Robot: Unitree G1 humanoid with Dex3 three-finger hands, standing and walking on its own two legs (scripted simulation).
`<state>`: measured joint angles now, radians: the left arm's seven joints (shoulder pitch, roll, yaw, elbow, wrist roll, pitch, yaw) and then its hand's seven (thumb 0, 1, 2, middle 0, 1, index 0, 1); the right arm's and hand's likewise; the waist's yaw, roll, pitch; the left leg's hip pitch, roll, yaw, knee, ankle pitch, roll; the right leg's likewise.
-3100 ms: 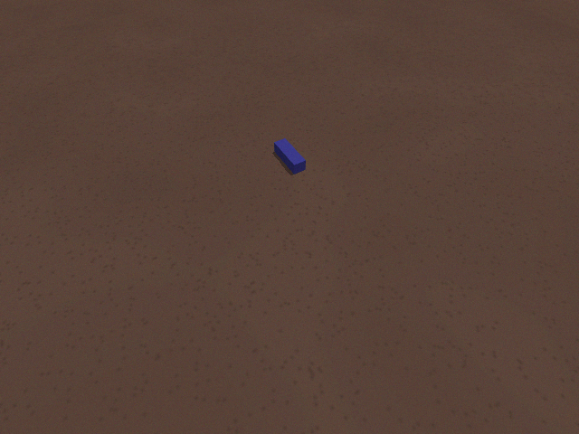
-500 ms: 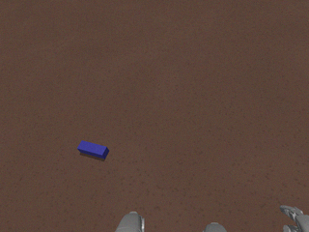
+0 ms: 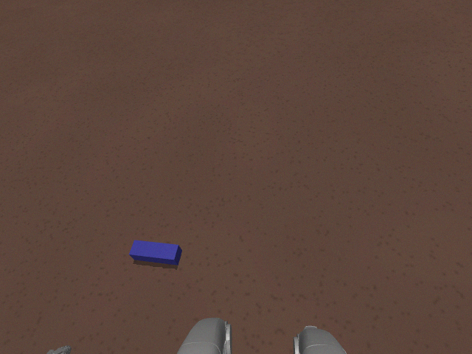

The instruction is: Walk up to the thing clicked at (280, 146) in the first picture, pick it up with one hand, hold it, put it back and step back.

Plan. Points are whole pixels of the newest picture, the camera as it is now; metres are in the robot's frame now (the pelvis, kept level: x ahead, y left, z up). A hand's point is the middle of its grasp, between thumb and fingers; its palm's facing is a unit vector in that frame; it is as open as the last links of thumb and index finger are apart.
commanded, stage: walk up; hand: left
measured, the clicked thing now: (156, 252) +0.60 +0.45 -0.70
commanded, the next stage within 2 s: none
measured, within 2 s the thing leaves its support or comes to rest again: neither
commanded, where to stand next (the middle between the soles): +0.17 +0.27 m, yaw -10 degrees
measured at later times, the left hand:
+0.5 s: hand out of the picture +0.13 +0.53 -0.12, palm faces -0.15 -0.82 -0.55, open 7.3 cm
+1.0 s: hand out of the picture +0.21 +0.65 -0.14, palm faces -0.19 -0.89 -0.41, open 7.3 cm
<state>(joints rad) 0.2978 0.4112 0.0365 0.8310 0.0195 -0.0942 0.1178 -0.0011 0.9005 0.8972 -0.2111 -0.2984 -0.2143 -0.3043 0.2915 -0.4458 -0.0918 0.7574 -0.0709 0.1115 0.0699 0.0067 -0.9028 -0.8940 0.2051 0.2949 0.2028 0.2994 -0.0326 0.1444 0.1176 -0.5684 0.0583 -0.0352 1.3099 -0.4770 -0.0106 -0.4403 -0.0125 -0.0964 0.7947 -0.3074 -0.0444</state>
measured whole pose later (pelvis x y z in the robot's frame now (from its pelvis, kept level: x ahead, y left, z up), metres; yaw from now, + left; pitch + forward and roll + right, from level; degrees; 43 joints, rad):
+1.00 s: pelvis +0.07 +0.37 +0.01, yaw -11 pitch -2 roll -1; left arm 0.17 0.46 0.09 0.96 0.03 0.04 0.00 0.00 0.91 0.90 -0.20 -0.30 -0.21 -0.30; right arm 0.28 -0.38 -0.04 0.92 -0.03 -0.07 -0.03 0.00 -0.90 -0.89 0.21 0.30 0.21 0.30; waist -0.01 -0.05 0.10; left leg -0.32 0.04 0.05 0.79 -0.42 0.01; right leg -0.51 0.01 0.09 1.07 -0.44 -0.03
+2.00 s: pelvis +0.09 +0.31 +0.04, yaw -12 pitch -1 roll +1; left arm 0.03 0.34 0.04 1.10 0.01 0.03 -0.02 0.00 0.91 0.90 -0.20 -0.30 -0.21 -0.30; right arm 0.11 -0.38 0.00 1.12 -0.02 -0.04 -0.02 0.00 -0.90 -0.89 0.21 0.29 0.20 0.30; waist 0.00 -0.02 0.06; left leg -0.17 0.05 0.00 0.45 -0.25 -0.05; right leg -0.21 -0.01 -0.03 0.50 -0.26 -0.01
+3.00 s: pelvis +0.09 +0.33 +0.05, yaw -11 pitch -2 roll +0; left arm 0.07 0.34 0.01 1.15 0.01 -0.01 -0.01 0.00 0.91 0.90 -0.20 -0.30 -0.21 -0.30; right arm 0.07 -0.35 0.00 1.13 -0.02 -0.01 0.01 0.00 -0.90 -0.89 0.21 0.29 0.20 0.30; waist 0.00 0.01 0.06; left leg -0.11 0.03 -0.01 0.33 -0.18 -0.03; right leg -0.12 -0.03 -0.04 0.34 -0.18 0.02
